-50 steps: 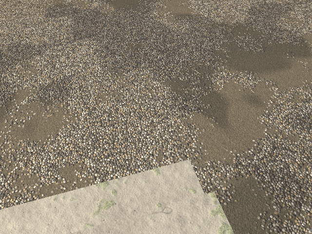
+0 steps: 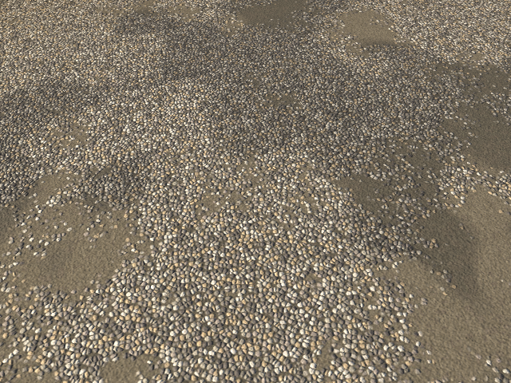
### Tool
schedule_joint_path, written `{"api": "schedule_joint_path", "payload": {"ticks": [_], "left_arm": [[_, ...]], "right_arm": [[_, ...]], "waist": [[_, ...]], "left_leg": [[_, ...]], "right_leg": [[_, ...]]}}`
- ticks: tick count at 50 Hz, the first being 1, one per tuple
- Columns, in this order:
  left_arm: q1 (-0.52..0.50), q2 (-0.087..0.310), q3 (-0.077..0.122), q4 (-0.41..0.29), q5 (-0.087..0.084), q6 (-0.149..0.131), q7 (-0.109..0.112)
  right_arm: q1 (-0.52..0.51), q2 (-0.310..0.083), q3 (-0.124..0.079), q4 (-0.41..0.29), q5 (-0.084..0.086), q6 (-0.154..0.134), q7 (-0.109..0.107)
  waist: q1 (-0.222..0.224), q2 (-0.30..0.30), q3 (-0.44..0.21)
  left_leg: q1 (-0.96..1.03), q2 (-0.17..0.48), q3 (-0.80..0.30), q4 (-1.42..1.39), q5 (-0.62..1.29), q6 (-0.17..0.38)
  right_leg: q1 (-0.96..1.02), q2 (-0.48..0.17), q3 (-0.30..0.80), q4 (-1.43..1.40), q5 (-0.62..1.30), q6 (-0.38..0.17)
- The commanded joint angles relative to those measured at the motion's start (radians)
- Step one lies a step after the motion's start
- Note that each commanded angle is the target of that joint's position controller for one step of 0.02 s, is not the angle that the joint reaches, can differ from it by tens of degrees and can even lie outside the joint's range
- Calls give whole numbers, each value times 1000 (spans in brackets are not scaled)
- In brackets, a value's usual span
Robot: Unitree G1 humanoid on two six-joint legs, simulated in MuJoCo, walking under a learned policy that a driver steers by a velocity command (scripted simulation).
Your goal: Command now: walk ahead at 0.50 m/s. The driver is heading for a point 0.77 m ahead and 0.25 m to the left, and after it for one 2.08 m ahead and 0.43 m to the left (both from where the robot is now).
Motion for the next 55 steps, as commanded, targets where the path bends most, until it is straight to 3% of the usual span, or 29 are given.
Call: {"api": "schedule_joint_path", "payload": {"ticks": [1,2,3,5,9,13,15,16,17,18,19,20,21,23,24,25,29,31,36,39,42,46,47,49,50,51,52,54,55], "left_arm": [[227,-41,-29,19,21,15,-20],[61,-33,-43,-38,13,12,-13],[-61,-3,-37,-69,17,8,-4],[-189,-31,-56,-99,13,3,3],[-179,41,-55,-106,7,11,-21],[-323,34,-70,-148,-10,10,-6],[-69,55,-52,-30,-35,-10,15],[251,146,8,80,-36,-28,34],[546,228,51,166,-16,-18,19],[623,282,74,167,-9,-5,-9],[569,260,73,160,18,13,-5],[451,228,66,129,-8,24,6],[379,96,28,127,5,20,13],[307,25,-2,101,32,0,15],[192,-79,-30,68,0,-40,52],[94,-93,-40,27,-37,-77,75],[282,-4,-28,101,3,-89,71],[305,-14,-26,123,28,-81,75],[610,-88,-61,243,24,-74,126],[463,-75,-80,171,29,-75,105],[491,-20,-52,199,-2,-62,116],[638,-30,-34,263,-19,5,152],[391,112,38,198,-169,36,151],[406,63,33,182,-158,25,134],[338,21,36,142,-153,2,128],[425,-21,10,92,-163,-47,96],[310,36,25,14,-172,-82,82],[164,-9,6,-83,-186,-78,101],[179,-8,8,-72,-174,-61,115]], "right_arm": [[-66,-46,10,-67,-31,-26,9],[21,0,27,-9,-40,-34,-11],[157,27,36,14,-10,-35,-44],[367,63,56,93,-29,-21,-68],[109,9,63,-23,-41,7,-21],[221,-31,33,13,-1,14,-58],[195,-64,16,34,1,56,-38],[251,-42,25,54,-46,73,12],[430,106,46,108,-49,71,58],[395,73,30,55,11,57,82],[189,19,13,-31,35,45,90],[65,33,15,-92,41,33,72],[9,-2,5,-83,51,20,51],[86,72,1,-92,35,22,-5],[58,142,25,-115,-5,26,-4],[14,148,20,-104,-20,15,11],[-78,35,-13,-157,2,30,41],[-52,58,-6,-159,-14,36,51],[-405,41,6,-277,0,44,41],[-460,26,9,-286,-1,38,51],[-530,-37,-7,-304,-30,60,49],[-642,36,28,-258,-39,54,43],[-641,-71,-27,-271,198,61,44],[-206,-184,-89,-119,156,72,17],[-31,-267,-112,-55,116,80,-9],[24,-349,-113,-49,78,68,-19],[21,-277,-107,-78,85,80,-21],[-27,-235,-96,-80,103,111,-45],[-152,-219,-87,-142,85,108,-49]], "waist": [[105,64,90],[30,44,125],[-59,11,119],[-134,48,139],[-51,91,177],[-151,77,209],[-49,-6,159],[81,-58,51],[118,-186,-247],[141,-185,-427],[187,-112,-296],[178,-63,-184],[150,39,5],[4,44,152],[-45,54,153],[-39,79,185],[-1,11,144],[0,34,134],[170,-2,222],[129,-15,196],[162,30,281],[242,33,278],[163,43,384],[-26,106,-16],[-99,288,-118],[-80,407,-411],[-128,300,-536],[-49,70,-452],[0,-1,-340]], "left_leg": [[-317,287,-234,-70,332,248],[-58,340,-339,-19,198,235],[209,341,-371,48,128,235],[320,365,-464,114,107,246],[-473,216,-257,69,-231,161],[-110,233,-353,252,-136,116],[-90,192,-330,494,-95,56],[-281,147,-249,743,-24,-16],[-556,58,-189,1152,-394,-99],[-651,58,-154,1489,-554,-92],[-858,66,-130,1600,-536,-88],[-949,112,-133,1569,-438,-65],[-953,143,-153,1489,-260,-28],[-674,213,-255,1289,-12,23],[-613,251,-290,1003,209,66],[-479,234,-268,720,372,58],[-509,219,-250,570,392,31],[-573,220,-258,617,431,26],[-933,260,-266,287,674,4],[-330,211,-84,176,898,31],[-447,230,-104,30,723,17],[-463,244,-83,-211,670,-17],[-380,134,-53,-158,584,1],[325,85,12,-99,872,54],[671,226,-163,-1,1309,134],[1028,366,-306,277,1534,275],[1040,401,-422,214,1284,366],[776,435,-631,-71,353,321],[527,496,-736,-117,312,347]], "right_leg": [[168,8,12,6,188,3],[-134,-75,163,-105,324,25],[-378,-64,139,-284,385,49],[-515,-75,120,-360,399,75],[324,12,-62,-389,540,31],[295,5,-10,-772,369,61],[582,-22,-12,-1005,594,49],[1000,-38,-100,-911,683,19],[1553,-192,9,-473,1090,-161],[1660,-300,42,-334,1152,-237],[1524,-330,125,-442,878,-227],[1291,-360,188,-571,382,-228],[1007,-266,116,-665,87,-158],[499,-379,171,-769,55,-168],[413,-260,53,-808,-31,-121],[293,-206,-45,-913,-9,-116],[520,-246,-108,-870,241,-179],[593,-241,-123,-767,177,-170],[986,-274,-72,-692,24,-130],[479,-122,-276,-696,-207,-57],[658,-189,-251,-610,-256,-25],[900,-209,-215,-521,-126,-11],[694,-182,-256,-243,84,16],[428,-123,-304,335,68,88],[85,36,-263,853,-764,182],[-156,13,-34,1090,-871,178],[-261,-1,33,1044,-823,170],[-355,-38,31,812,-654,151],[-319,-29,33,855,-585,156]]}}
Keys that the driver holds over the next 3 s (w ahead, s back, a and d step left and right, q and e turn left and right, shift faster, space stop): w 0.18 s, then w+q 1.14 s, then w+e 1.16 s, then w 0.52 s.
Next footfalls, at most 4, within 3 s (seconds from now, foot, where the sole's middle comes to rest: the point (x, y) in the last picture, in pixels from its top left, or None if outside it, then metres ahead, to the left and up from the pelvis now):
0.32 right None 0.36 -0.19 -0.94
0.98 left None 0.67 0.19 -1.12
1.38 right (226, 300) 1.00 0.10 -1.12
1.82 left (146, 298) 1.02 0.40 -1.12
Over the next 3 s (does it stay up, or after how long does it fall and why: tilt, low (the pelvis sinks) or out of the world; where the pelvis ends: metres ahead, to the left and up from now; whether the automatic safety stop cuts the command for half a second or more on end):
stays up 1.58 0.40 -0.34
